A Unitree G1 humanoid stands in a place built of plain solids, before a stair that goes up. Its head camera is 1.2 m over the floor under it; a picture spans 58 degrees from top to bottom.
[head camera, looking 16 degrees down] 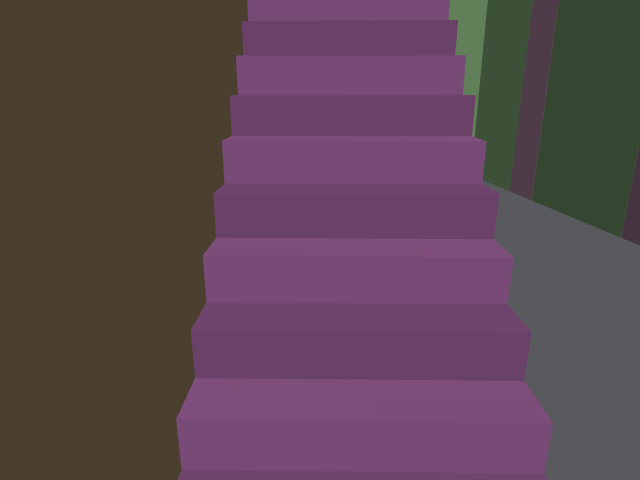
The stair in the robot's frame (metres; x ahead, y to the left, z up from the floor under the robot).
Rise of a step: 0.18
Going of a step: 0.19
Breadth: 1.17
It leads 1 degrees to the right of straight ahead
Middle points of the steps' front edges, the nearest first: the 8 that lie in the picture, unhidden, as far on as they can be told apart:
1.04 -0.07 0.37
1.23 -0.08 0.55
1.41 -0.08 0.74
1.60 -0.08 0.92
1.79 -0.09 1.10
1.98 -0.09 1.29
2.17 -0.09 1.47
2.35 -0.10 1.65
